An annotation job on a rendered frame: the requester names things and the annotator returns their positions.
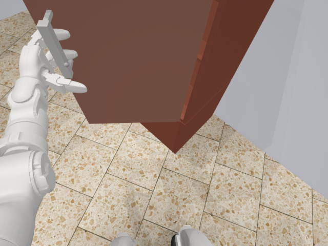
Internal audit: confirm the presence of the robot right shin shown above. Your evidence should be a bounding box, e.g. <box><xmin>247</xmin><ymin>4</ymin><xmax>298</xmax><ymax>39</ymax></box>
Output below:
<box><xmin>179</xmin><ymin>225</ymin><xmax>192</xmax><ymax>232</ymax></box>

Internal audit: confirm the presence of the left robot forearm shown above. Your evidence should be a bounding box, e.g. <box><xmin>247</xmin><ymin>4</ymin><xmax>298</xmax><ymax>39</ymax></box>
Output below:
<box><xmin>0</xmin><ymin>77</ymin><xmax>49</xmax><ymax>157</ymax></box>

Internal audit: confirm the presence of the left robot upper arm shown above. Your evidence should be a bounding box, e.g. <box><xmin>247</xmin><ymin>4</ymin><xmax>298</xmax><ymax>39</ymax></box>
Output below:
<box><xmin>0</xmin><ymin>150</ymin><xmax>56</xmax><ymax>246</ymax></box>

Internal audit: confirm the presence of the robot left thigh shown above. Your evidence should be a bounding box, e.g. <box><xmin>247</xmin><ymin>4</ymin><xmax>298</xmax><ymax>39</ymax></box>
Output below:
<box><xmin>109</xmin><ymin>236</ymin><xmax>136</xmax><ymax>246</ymax></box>

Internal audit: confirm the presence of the left robot hand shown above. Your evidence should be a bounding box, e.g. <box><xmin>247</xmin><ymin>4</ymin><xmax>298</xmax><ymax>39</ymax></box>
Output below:
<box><xmin>19</xmin><ymin>29</ymin><xmax>87</xmax><ymax>94</ymax></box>

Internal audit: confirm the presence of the handle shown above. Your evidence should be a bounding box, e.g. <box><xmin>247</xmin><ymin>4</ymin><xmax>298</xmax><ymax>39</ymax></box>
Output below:
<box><xmin>36</xmin><ymin>10</ymin><xmax>74</xmax><ymax>78</ymax></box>

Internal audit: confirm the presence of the cupboard door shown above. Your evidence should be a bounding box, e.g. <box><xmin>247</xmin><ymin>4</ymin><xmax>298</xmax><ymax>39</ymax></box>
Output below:
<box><xmin>23</xmin><ymin>0</ymin><xmax>213</xmax><ymax>124</ymax></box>

